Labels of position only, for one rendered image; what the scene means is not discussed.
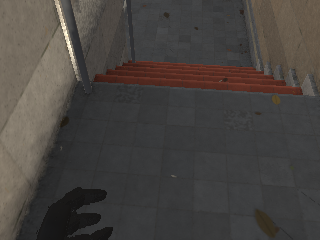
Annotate stairs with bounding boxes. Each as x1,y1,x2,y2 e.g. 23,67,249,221
94,60,303,96

